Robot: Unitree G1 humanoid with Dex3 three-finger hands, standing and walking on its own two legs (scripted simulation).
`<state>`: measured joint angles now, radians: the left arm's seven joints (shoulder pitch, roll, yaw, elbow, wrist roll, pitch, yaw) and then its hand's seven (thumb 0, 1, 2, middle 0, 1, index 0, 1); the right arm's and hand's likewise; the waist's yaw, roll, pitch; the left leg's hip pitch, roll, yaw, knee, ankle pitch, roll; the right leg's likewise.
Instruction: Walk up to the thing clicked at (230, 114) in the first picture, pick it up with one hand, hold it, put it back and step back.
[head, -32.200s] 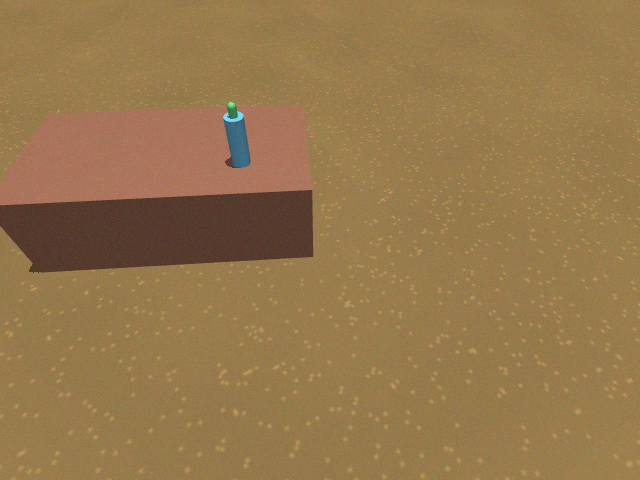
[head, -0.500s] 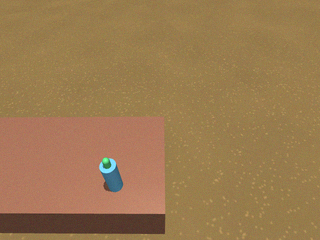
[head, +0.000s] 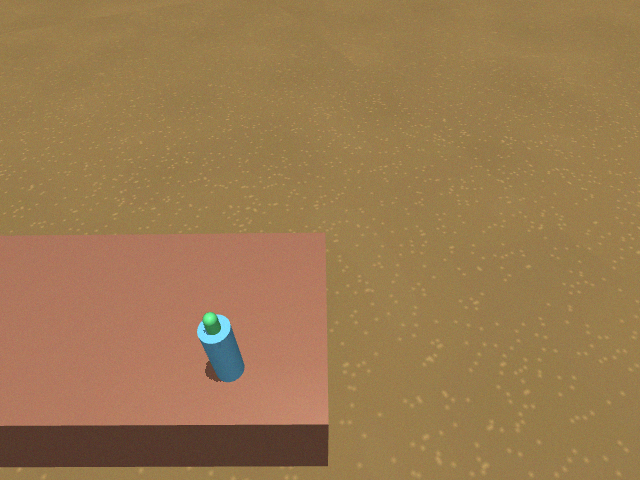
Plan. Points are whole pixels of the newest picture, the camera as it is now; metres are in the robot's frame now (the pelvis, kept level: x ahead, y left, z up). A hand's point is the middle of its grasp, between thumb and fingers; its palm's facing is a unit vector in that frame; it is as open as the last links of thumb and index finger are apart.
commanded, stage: step back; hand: left
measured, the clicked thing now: (220, 344) +0.46 +0.24 -0.30
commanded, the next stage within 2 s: none
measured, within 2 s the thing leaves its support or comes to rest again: neither
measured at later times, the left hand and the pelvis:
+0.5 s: hand out of the picture +0.05 +0.32 -0.18, palm faces -0.09 -0.94 -0.34, open 7.4 cm; pelvis -0.09 +0.07 -0.01, yaw -2 degrees
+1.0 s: hand out of the picture -0.05 +0.31 -0.14, palm faces -0.08 -0.91 -0.41, open 7.4 cm; pelvis -0.19 +0.06 -0.01, yaw -4 degrees
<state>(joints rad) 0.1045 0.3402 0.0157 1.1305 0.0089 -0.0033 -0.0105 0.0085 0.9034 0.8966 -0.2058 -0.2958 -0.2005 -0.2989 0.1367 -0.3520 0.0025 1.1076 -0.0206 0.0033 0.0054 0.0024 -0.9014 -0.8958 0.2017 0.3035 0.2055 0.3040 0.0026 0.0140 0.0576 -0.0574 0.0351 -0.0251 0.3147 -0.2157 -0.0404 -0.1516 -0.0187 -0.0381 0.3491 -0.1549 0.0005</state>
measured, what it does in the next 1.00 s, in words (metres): walks backwards: left foot, then right foot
